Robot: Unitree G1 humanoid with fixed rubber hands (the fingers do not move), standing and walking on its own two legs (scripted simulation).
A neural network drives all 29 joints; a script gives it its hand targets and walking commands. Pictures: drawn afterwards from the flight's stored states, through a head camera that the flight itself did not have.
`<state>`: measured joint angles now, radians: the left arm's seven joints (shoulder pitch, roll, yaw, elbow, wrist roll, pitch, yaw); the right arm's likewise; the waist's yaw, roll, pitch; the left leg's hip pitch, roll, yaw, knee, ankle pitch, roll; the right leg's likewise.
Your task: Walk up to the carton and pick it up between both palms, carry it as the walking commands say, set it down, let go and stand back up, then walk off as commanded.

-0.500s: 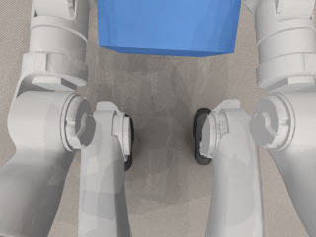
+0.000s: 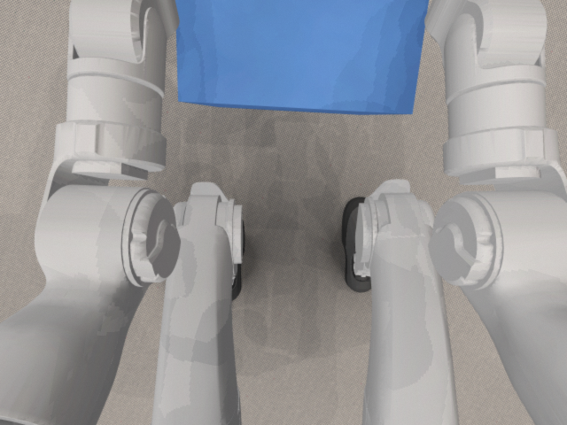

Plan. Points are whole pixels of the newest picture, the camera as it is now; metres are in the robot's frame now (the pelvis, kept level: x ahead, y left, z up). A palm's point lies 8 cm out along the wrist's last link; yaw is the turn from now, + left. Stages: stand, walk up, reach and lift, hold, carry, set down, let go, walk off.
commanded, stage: reach and lift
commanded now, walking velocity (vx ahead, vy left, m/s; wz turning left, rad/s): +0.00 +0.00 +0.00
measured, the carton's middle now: out of the picture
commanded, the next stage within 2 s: none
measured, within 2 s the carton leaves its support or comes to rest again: neither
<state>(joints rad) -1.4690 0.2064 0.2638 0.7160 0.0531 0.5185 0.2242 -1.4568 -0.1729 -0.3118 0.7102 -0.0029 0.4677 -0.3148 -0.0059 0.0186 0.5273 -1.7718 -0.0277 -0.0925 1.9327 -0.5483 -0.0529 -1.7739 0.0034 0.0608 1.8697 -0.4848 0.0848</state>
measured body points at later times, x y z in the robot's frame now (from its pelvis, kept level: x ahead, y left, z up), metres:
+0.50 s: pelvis -0.02 +0.00 +0.04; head +0.30 +0.01 +0.34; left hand +0.55 +0.15 -0.02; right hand +0.55 -0.15 -0.01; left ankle +0.13 +0.13 -0.43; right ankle +0.15 -0.15 -0.43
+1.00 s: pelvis -0.03 +0.01 +0.09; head +0.25 +0.01 +0.43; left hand +0.51 +0.15 +0.05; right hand +0.51 -0.15 +0.05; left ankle +0.13 +0.13 -0.43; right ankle +0.15 -0.15 -0.43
